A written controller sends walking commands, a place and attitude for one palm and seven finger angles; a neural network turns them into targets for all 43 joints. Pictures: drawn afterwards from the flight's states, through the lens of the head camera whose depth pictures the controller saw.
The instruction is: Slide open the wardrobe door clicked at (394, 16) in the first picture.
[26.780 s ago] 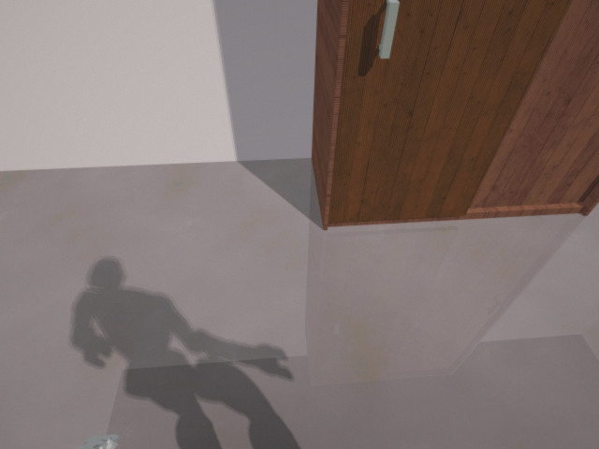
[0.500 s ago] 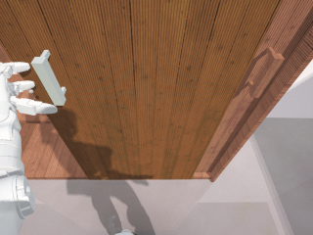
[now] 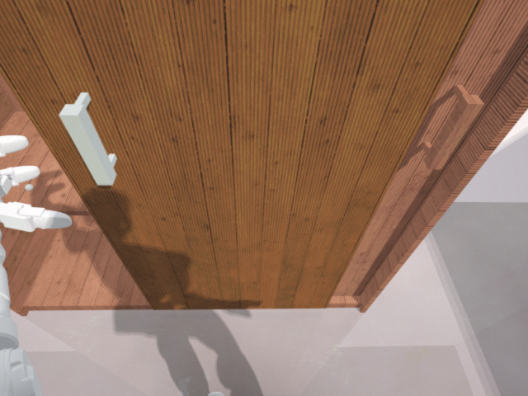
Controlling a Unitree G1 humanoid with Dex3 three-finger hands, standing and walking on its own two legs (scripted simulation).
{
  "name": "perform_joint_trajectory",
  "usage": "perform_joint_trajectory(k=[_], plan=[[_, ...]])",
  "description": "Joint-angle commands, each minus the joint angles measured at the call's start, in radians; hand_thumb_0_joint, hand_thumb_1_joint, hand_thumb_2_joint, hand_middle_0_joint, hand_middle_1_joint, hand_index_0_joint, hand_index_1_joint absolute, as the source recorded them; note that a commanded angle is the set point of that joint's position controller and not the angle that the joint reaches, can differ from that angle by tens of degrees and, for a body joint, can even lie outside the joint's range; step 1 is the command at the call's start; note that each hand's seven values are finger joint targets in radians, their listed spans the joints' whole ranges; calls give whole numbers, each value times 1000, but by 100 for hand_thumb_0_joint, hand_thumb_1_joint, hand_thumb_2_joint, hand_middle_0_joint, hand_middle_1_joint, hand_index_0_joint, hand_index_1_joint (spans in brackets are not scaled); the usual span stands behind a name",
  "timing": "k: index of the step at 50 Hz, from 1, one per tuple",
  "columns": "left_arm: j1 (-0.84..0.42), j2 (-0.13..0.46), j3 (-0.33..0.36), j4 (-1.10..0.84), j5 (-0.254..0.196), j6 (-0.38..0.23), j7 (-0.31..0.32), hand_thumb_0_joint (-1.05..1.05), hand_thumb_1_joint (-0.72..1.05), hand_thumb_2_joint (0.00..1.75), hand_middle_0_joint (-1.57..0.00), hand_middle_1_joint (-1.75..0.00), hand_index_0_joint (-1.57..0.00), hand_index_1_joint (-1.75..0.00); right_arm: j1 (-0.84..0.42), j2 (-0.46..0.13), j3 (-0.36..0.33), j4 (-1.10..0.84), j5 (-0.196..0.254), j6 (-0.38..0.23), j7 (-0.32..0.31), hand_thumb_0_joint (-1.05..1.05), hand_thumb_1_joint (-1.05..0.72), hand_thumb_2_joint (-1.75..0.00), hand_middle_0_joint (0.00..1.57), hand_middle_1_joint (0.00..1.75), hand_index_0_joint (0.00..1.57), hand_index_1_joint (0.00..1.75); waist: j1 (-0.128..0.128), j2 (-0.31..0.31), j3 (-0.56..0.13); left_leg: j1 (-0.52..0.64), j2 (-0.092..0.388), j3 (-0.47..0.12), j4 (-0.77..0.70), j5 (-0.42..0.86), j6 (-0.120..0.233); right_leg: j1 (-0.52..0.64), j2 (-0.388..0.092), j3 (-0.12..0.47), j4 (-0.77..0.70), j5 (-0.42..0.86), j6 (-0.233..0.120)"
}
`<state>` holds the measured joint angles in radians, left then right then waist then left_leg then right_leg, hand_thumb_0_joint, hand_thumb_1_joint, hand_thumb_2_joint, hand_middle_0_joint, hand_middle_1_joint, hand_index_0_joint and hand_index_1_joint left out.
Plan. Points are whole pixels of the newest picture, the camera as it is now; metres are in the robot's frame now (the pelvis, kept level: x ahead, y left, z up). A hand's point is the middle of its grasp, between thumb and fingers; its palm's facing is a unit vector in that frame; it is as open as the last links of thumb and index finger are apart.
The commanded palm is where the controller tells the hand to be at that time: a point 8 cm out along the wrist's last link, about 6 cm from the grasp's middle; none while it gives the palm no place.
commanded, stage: slip the hand off the handle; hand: left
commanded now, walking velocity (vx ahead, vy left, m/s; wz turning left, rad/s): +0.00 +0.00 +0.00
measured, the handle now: (95, 140) +0.47 +0.29 +0.13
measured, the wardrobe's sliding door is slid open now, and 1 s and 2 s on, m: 0.47 0.47 0.47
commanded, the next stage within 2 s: draw the hand back to the body in 0.60 s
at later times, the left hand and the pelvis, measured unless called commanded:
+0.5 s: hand out of the picture +0.27 +0.33 +0.13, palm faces +0.46 -0.87 -0.18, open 14.7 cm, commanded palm +0.23 +0.37 +0.13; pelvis -0.02 -0.01 +0.01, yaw +3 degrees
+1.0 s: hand (2, 251) +0.25 +0.31 +0.15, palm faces +0.13 -0.99 -0.03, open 14.7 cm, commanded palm +0.21 +0.34 +0.15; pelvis -0.01 -0.01 +0.00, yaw +0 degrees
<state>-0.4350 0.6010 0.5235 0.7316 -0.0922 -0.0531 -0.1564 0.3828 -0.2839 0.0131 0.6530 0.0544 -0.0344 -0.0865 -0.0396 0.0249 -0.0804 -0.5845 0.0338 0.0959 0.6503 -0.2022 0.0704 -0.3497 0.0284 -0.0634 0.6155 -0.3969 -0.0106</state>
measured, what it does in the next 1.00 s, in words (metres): stands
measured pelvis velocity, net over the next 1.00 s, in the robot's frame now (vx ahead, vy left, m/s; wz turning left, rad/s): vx -0.01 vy -0.01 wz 0.00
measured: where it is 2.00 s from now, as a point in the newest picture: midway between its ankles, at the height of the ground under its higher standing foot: outside the picture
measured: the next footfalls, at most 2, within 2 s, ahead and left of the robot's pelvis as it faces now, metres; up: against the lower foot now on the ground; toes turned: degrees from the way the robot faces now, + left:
none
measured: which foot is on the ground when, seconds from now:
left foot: down 0.00-1.00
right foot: down 0.00-1.00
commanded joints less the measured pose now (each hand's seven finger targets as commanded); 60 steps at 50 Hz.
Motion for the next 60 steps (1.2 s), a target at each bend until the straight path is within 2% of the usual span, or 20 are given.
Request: perform_joint_trajectory(k=[1, 2, 4, 7, 10, 12, 14, 17, 19, 26, 29, 33, 36, 37, 38, 41, 43, 46, 52, 60], plan=[[-258, 323, 58, -399, -28, -50, 47, 0, -55, 20, -25, -115, -25, -115, -58, -151, -57, -148, -2, -68, -26, 0, -90, -90, 20, 30, 20, 30, 44, 141, -280, 509, 11, -175, -79, 148, -10, -174, 33, 15, -93, 188, -13], [-234, 333, 79, -425, -31, -41, 56, 0, -55, 20, -25, -115, -25, -115, -67, -153, -57, -139, -7, -74, -24, 0, -90, -90, 20, 30, 20, 30, 49, 148, -296, 524, 15, -181, -87, 137, -13, -179, 33, 17, -94, 184, -11], [-210, 252, 22, -437, -38, -23, 59, 0, -55, 20, -25, -115, -25, -115, -95, -141, -47, -141, -2, -86, -29, 0, -90, -90, 20, 30, 20, 30, 38, 130, -229, 501, 19, -193, -113, 57, -18, -195, 31, 10, -99, 146, -8], [-180, 258, 31, -497, -42, 1, 67, 0, -55, 20, -25, -115, -25, -115, -120, -139, -42, -141, -1, -104, -39, 0, -90, -90, 20, 30, 20, 30, 46, 134, -227, 510, 19, -200, -130, 30, -20, -175, 27, 13, -110, 144, -11], [-122, 181, -20, -513, -49, 29, 68, 0, -55, 20, -25, -115, -25, -115, -150, -129, -34, -147, 3, -120, -44, 0, -90, -90, 20, 30, 20, 30, 50, 104, -188, 499, 19, -214, -160, -41, -24, -170, 21, 10, -119, 114, -11], [-121, 185, -18, -556, -50, 39, 76, 0, -55, 20, -25, -115, -25, -115, -165, -127, -28, -146, 3, -132, -48, 0, -90, -90, 20, 30, 20, 30, 54, 115, -187, 500, 15, -208, -163, -39, -24, -151, 17, 13, -131, 123, -13], [-141, 151, -45, -540, -53, 54, 79, 0, -55, 20, -25, -115, -25, -115, -179, -123, -22, -140, 5, -139, -52, 0, -90, -90, 20, 30, 20, 30, 41, 71, -138, 477, 15, -216, -181, -111, -26, -163, 15, 11, -139, 92, -9], [-97, 196, -4, -539, -52, 57, 81, 0, -55, 20, -25, -115, -25, -115, -196, -123, -19, -135, 3, -147, -58, 0, -90, -90, 20, 30, 20, 30, 60, 67, -144, 460, 4, -197, -184, -109, -23, -123, 9, 22, -160, 85, -13], [-105, 145, -54, -565, -52, 56, 71, 0, -55, 20, -25, -115, -25, -115, -213, -112, -10, -140, 5, -156, -58, 0, -90, -90, 20, 30, 20, 30, 51, 82, -130, 473, 4, -199, -189, -130, -24, -137, 8, 20, -161, 73, -12], [-162, 206, -24, -533, -60, 30, 64, 0, -55, 20, -25, -115, -25, -115, -220, -115, -3, -114, 3, -181, -72, 0, -90, -90, 20, 30, 20, 30, 49, 78, -106, 435, -10, -178, -177, -166, -21, -121, -1, 38, -188, 33, -9], [-224, 186, -61, -507, -49, 26, 57, 0, -55, 20, -25, -115, -25, -115, -221, -117, -3, -103, 0, -191, -72, 0, -90, -90, 20, 30, 20, 30, 39, 110, -113, 442, -12, -182, -178, -186, -23, -142, -4, 40, -182, 13, -9], [-173, 184, -57, -487, -54, 21, 55, 0, -55, 20, -25, -115, -25, -115, -207, -120, -7, -104, -1, -200, -65, 0, -90, -90, 20, 30, 20, 30, 53, 85, -146, 440, -15, -172, -156, -117, -18, -118, -4, 42, -179, 49, -8], [-59, 242, 23, -437, -67, 25, 54, 0, -55, 20, -25, -115, -25, -115, -189, -128, -16, -108, -2, -195, -57, 0, -90, -90, 20, 30, 20, 30, 86, 31, -150, 396, -18, -155, -137, -61, -14, -80, -5, 45, -180, 66, -4], [-93, 159, -43, -494, -184, -34, -82, 0, -55, 20, -25, -115, -25, -115, -183, -145, -15, -101, 9, -209, -61, 0, -90, -90, 20, 30, 20, 30, 21, 13, -176, 427, -15, -141, -130, 10, -15, -43, -8, 54, -187, 148, -2], [-55, 242, 42, -484, -216, -65, -156, 0, -55, 20, -25, -115, -25, -115, -186, -140, -15, -104, 14, -217, -66, 0, -90, -90, 20, 30, 20, 30, 60, 11, -212, 435, -17, -133, -103, 59, -13, -16, -3, 63, -167, 211, -1], [54, 317, 134, -493, -304, -124, -339, 0, -55, 20, -25, -115, -25, -115, -191, -146, -10, -140, 16, -232, -68, 0, -90, -90, 20, 30, 20, 30, 85, 60, -232, 422, -25, -125, -73, 127, -13, 19, -14, 93, -137, 348, 30], [111, 323, 167, -465, -326, -104, -392, 0, -55, 20, -25, -115, -25, -115, -192, -140, -9, -162, 22, -237, -63, 0, -90, -90, 20, 30, 20, 30, 94, 61, -164, 391, -21, -127, -68, 108, -14, -29, -15, 104, -137, 334, 43], [188, 271, 148, -513, -337, -47, -375, 0, -55, 20, -25, -115, -25, -115, -197, -133, -14, -207, 30, -249, -49, 0, -90, -90, 20, 30, 20, 30, 109, 69, -111, 381, -16, -127, -80, 74, -17, -67, -12, 98, -148, 240, 43], [187, 151, 47, -734, -332, -13, -290, 0, -55, 20, -25, -115, -25, -115, -213, -132, -17, -207, 32, -283, -53, 0, -90, -90, 20, 30, 20, 30, 77, 74, -92, 463, -2, -157, -127, -24, -15, -129, 15, 58, -171, 114, 33], [245, 137, 53, -872, -309, 39, -231, 0, -41, 27, -25, -107, -25, -107, -254, -116, 5, -191, 25, -298, -65, 0, -90, -90, 20, 30, 20, 30, 96, 92, -94, 512, 6, -195, -217, -87, -32, -66, 19, 18, -192, 102, 0]])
